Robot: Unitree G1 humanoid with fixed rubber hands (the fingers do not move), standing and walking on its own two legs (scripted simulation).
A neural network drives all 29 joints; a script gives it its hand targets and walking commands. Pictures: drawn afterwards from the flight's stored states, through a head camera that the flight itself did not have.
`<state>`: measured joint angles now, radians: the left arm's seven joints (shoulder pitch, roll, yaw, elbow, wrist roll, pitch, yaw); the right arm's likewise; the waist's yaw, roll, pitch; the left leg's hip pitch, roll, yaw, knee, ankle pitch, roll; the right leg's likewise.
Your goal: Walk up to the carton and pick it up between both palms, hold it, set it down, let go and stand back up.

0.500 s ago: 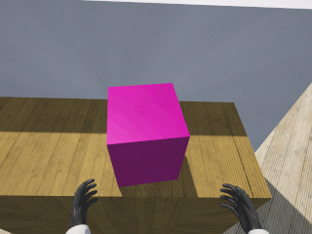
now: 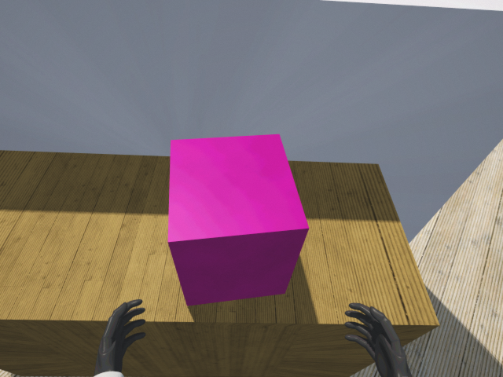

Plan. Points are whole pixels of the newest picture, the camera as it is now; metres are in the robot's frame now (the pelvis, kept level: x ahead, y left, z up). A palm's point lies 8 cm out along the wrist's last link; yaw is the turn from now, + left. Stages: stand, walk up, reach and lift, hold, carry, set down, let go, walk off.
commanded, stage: set down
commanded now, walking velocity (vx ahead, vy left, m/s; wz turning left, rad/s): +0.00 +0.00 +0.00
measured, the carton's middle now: (231, 222) +0.40 +0.05 -0.03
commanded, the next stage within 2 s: let go in 0.76 s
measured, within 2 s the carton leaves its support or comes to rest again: neither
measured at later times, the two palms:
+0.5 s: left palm (100, 375) +0.15 +0.23 -0.08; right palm (382, 370) +0.16 -0.20 -0.07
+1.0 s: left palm out of the picture +0.15 +0.24 -0.09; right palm out of the picture +0.15 -0.20 -0.08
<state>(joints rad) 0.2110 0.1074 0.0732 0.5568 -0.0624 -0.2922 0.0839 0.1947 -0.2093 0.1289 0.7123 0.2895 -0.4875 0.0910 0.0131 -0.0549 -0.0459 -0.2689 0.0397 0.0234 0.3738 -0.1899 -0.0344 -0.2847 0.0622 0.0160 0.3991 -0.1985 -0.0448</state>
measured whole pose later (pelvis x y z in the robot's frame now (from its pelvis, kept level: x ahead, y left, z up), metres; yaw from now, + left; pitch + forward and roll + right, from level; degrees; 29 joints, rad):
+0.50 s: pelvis +0.00 +0.00 +0.00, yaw +0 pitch +4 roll +1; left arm 0.23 0.17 0.07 0.53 -0.06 -0.14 0.03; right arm 0.22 -0.17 0.11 0.71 0.17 -0.40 0.02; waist 0.03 -0.06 -0.03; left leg -0.25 0.04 0.02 0.36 -0.19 -0.04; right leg -0.27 0.06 0.02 0.40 -0.20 -0.05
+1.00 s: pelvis +0.00 +0.00 +0.00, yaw +0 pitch +4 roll +1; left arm 0.23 0.21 0.07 0.50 -0.05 0.04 -0.02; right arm 0.22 -0.15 0.07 0.71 0.07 -0.30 -0.01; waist 0.01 -0.05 -0.01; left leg -0.25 0.03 0.02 0.36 -0.19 -0.04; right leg -0.27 0.06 0.02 0.40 -0.21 -0.05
